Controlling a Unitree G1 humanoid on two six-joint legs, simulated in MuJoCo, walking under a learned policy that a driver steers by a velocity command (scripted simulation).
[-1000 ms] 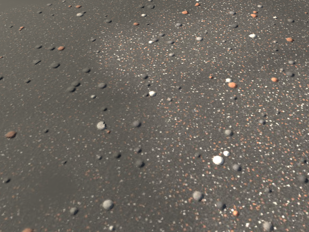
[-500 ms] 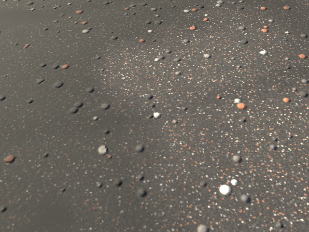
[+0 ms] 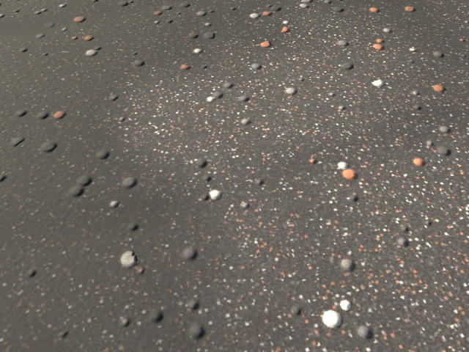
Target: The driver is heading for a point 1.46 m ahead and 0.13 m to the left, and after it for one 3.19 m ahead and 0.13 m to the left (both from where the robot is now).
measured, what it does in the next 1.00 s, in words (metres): walks ahead: right foot, then left foot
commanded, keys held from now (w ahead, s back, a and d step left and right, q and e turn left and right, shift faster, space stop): no key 0.08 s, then w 0.92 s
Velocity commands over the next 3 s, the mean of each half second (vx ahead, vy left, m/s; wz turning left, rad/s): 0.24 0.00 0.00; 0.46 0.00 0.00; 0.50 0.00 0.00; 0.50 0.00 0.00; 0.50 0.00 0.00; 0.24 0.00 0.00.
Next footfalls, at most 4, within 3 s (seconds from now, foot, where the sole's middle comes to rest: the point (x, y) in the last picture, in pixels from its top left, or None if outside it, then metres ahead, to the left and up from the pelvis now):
0.06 right None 0.07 -0.14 -0.77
0.40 left None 0.12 0.12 -0.77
0.88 right None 0.48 -0.10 -0.77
1.44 left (193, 263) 0.77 0.15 -0.77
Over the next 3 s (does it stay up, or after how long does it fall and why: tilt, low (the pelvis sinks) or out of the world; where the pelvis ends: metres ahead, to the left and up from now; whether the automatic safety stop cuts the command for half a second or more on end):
stays up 1.38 0.08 0.01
